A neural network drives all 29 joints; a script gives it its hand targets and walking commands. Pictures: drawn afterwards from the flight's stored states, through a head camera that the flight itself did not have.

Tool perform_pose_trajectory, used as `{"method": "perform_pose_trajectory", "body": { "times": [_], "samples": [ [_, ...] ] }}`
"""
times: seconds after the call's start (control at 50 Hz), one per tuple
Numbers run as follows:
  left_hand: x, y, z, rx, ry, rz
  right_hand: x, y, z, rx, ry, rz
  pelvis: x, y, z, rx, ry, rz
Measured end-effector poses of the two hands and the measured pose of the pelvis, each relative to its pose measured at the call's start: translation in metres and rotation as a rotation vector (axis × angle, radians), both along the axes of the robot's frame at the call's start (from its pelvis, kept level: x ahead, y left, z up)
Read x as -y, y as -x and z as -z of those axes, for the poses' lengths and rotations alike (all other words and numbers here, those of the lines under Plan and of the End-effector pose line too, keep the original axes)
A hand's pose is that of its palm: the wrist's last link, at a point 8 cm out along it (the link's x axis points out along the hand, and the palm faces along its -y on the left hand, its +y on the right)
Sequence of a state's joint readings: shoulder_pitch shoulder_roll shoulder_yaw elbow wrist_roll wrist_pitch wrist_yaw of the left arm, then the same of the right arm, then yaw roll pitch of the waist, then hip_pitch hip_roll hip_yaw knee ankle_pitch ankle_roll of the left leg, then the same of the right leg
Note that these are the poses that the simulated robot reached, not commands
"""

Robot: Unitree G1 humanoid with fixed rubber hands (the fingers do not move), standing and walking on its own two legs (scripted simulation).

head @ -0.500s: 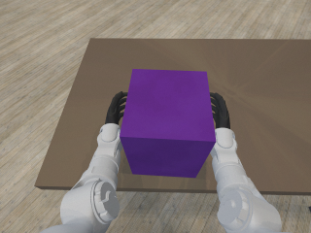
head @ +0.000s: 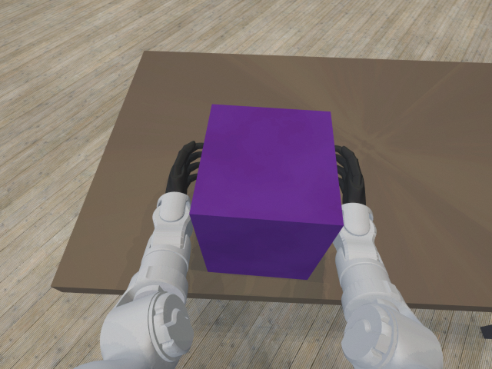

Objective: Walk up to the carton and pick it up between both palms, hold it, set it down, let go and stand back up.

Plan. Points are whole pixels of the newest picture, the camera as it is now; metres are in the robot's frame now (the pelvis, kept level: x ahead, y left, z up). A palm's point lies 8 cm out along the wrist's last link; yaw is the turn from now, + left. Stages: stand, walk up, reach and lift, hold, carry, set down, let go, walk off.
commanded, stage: reach and lift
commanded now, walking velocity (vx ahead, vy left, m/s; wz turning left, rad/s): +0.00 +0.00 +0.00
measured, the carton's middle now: (263, 199) +0.41 +0.00 -0.01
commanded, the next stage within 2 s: none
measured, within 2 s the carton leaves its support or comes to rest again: leaves its support in 1.04 s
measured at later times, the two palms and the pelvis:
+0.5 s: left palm (180, 187) +0.41 +0.15 +0.03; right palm (351, 195) +0.40 -0.14 +0.03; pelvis +0.00 +0.00 +0.00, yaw +0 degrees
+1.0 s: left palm (179, 190) +0.40 +0.15 +0.03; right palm (351, 198) +0.39 -0.14 +0.04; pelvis -0.01 +0.00 +0.00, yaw +0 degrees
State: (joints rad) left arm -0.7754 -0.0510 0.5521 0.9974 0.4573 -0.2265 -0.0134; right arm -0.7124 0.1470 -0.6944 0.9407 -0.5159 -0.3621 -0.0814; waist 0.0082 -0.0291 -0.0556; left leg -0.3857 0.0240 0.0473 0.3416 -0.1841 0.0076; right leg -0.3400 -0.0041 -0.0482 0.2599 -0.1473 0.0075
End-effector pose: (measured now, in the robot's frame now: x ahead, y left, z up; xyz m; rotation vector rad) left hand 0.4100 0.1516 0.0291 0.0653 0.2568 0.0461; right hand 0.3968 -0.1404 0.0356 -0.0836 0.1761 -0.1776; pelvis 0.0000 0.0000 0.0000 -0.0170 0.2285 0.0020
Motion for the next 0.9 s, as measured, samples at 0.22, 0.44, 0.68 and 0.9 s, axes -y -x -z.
{"method": "perform_pose_trajectory", "body": {
  "times": [0.22, 0.44, 0.68, 0.9],
  "samples": [
    [-0.0001, 0.0006, 0.001, -0.002, 0.009, -0.008, -0.0001, 0.0003, 0.0008, 0.002, -0.011, 0.001, -0.0002, 0.0005, 0.0, -0.003, -0.001, 0.0],
    [0.0, 0.0007, 0.0017, -0.004, 0.019, -0.01, -0.0001, 0.0004, 0.0007, 0.005, -0.003, 0.0, -0.0011, 0.0046, 0.0, -0.015, -0.002, 0.0],
    [0.0001, 0.0005, 0.0022, -0.005, 0.022, -0.011, -0.0001, 0.0005, 0.0008, 0.007, -0.002, 0.001, -0.0019, 0.0043, 0.0002, -0.028, -0.001, -0.002],
    [-0.0002, 0.0027, 0.0009, 0.012, 0.015, -0.012, -0.0005, 0.0031, 0.0003, 0.03, -0.004, 0.003, -0.0021, 0.0066, 0.0007, -0.043, 0.002, -0.004]
  ]
}}
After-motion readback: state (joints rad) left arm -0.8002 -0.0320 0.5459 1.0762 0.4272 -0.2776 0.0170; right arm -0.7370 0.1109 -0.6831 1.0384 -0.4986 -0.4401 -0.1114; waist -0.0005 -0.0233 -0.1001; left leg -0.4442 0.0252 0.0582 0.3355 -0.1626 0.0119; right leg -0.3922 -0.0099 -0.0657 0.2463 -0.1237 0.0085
